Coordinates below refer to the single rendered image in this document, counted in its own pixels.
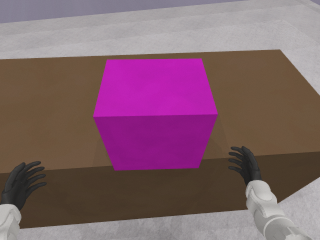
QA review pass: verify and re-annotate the robot left hand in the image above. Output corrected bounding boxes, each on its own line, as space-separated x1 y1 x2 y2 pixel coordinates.
0 161 47 211

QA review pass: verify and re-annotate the left robot forearm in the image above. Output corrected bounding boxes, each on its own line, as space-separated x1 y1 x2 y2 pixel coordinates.
0 204 22 240

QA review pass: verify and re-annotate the carton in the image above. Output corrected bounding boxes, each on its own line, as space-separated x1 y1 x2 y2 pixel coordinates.
93 58 218 171

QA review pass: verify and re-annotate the robot right hand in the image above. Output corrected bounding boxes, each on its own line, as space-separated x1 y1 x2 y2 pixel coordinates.
228 146 263 186

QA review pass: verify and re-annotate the right robot forearm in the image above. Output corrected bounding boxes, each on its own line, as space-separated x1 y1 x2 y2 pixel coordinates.
245 180 313 240

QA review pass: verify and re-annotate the pedestal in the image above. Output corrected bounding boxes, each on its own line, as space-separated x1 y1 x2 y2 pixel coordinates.
0 49 320 229

